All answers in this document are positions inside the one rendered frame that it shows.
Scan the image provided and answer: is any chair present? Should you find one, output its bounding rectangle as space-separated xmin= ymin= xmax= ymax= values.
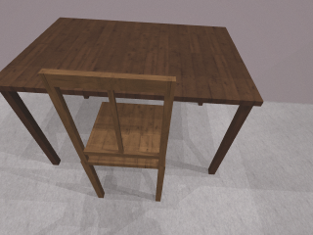
xmin=38 ymin=69 xmax=176 ymax=202

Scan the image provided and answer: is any table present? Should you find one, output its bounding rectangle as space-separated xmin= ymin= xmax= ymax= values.
xmin=0 ymin=17 xmax=264 ymax=175

